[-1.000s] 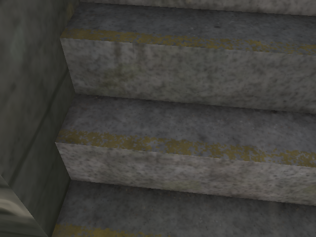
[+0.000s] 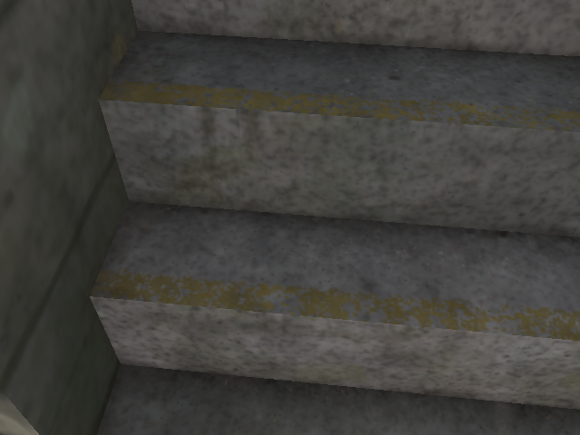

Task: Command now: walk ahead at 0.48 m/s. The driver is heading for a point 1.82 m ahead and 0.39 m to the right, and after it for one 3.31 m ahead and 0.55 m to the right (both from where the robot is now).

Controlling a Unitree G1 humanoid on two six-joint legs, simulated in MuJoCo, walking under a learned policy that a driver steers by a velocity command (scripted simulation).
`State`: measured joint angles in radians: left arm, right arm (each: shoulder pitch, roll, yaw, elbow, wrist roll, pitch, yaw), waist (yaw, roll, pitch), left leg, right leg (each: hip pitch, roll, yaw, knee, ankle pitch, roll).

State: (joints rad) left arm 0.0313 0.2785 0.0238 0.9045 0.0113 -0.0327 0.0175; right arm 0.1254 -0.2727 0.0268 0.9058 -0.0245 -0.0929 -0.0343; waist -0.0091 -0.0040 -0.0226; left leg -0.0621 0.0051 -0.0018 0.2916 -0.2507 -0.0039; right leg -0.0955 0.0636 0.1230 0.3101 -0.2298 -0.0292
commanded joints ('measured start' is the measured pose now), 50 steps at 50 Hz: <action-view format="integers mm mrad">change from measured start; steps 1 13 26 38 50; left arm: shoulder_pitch -79 -100 -21 54 44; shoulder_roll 126 139 155 135 116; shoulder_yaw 22 12 20 24 14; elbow -76 -90 -38 11 10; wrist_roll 3 4 4 9 2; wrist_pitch -7 -3 22 45 14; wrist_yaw -1 -2 1 13 27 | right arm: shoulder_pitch -15 -37 44 116 90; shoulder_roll -125 -139 -155 -134 -114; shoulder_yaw -21 -9 -17 -24 -22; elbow -49 -57 -8 25 8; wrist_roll -3 -6 -5 -8 1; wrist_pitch -12 -13 -1 12 -3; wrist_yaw -1 3 10 11 -3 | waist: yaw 2 6 1 -2 -3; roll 14 2 7 8 3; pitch -88 -78 -46 -42 -5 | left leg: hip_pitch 15 0 -48 -90 -83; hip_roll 73 81 73 59 49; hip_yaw -62 -71 -56 -48 -52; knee -10 -62 -30 -8 -50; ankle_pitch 398 283 230 117 79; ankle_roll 2 0 5 12 12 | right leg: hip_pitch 71 77 41 3 -22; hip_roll -113 -119 -110 -96 -83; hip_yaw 79 85 75 66 63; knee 15 -37 -10 5 -36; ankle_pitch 557 455 398 273 205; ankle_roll -23 -19 -33 -36 -25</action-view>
